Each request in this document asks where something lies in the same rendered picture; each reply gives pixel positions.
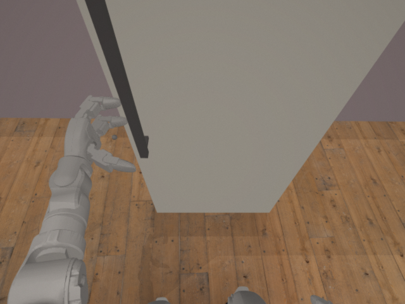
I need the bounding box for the handle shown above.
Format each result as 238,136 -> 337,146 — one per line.
85,0 -> 149,158

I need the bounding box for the robot left forearm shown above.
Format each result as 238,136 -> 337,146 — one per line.
7,156 -> 93,304

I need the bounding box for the fridge door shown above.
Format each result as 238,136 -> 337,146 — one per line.
77,0 -> 405,213

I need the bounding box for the right robot thigh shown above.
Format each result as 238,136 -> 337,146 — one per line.
228,291 -> 266,304

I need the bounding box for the right robot shin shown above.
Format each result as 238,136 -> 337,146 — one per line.
235,286 -> 249,293

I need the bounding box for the robot left hand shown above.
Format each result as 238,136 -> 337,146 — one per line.
64,95 -> 136,173

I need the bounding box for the left robot upper arm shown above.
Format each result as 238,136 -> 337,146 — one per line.
11,257 -> 89,304

